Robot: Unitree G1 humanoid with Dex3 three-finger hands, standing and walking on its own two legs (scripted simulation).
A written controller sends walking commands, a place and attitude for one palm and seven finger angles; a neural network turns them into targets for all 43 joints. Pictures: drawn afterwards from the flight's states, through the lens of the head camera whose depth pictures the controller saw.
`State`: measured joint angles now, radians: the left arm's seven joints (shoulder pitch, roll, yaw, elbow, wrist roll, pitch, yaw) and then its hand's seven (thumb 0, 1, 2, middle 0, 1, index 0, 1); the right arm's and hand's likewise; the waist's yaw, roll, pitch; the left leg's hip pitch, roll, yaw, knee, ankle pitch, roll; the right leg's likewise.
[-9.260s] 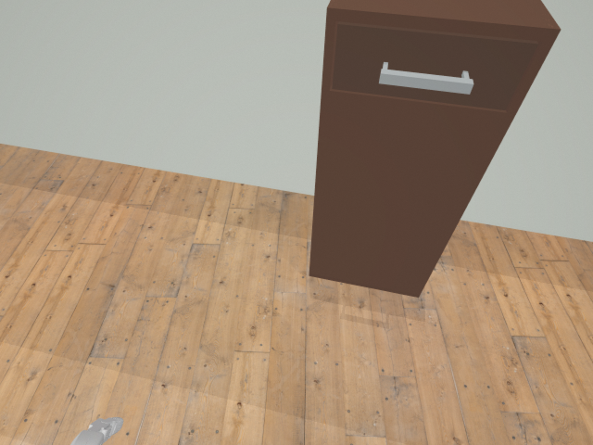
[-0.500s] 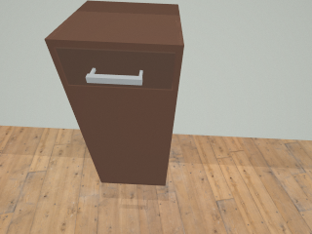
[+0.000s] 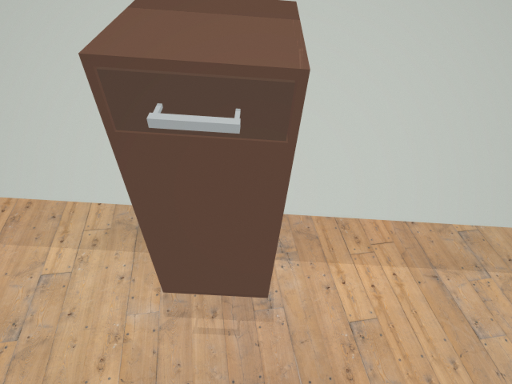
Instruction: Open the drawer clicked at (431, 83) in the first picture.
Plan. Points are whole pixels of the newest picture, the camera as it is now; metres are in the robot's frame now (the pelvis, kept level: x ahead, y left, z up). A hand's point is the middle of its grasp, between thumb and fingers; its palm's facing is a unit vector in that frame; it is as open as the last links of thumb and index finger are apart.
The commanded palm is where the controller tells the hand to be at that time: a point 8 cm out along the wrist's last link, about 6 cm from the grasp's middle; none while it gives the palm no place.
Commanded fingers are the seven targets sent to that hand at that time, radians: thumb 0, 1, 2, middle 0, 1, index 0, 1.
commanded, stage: shuffle to correct the standing spot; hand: left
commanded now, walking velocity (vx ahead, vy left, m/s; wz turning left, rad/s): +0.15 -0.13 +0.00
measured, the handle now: (196, 116) +0.58 +0.17 +0.12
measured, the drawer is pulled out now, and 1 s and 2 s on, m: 0.00 0.00 0.00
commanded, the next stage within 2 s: come to a stop and stand still in 0.22 s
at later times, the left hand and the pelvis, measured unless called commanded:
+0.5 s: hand out of the picture +0.03 +0.12 -0.18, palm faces +0.02 -1.00 -0.09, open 7.4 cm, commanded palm none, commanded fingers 0.00 0.90 0.90 -0.20 -0.30 -0.20 -0.30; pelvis +0.05 -0.03 +0.00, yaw -1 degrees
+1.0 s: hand out of the picture +0.08 +0.13 -0.18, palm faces +0.06 -0.98 -0.20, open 7.3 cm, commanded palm none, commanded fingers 0.00 0.90 0.90 -0.20 -0.30 -0.20 -0.30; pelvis +0.04 -0.05 +0.00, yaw +1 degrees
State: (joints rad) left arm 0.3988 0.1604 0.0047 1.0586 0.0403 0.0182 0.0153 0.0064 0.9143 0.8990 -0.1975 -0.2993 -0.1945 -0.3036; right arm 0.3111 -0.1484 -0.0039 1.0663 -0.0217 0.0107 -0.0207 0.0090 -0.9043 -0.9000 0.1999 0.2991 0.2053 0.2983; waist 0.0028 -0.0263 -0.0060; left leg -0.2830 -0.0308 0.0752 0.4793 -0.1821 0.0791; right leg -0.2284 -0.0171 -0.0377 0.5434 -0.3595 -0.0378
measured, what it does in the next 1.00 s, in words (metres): steps on the spot: right foot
